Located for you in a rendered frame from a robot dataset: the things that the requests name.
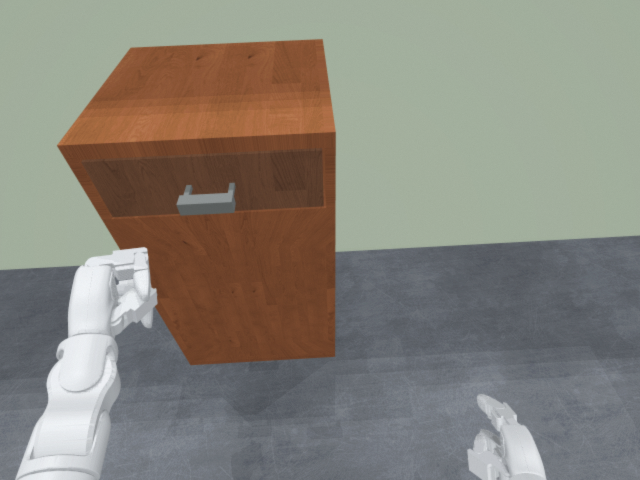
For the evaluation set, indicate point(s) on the handle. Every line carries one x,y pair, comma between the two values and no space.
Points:
200,204

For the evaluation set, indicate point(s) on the robot left forearm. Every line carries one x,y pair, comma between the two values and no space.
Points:
70,439

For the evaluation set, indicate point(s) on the cabinet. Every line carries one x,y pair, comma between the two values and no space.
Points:
253,285

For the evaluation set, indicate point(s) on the left robot hand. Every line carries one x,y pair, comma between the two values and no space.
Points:
94,293

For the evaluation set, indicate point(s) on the drawer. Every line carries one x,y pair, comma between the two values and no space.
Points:
276,179

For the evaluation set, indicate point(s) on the right robot hand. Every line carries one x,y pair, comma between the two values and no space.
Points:
514,452

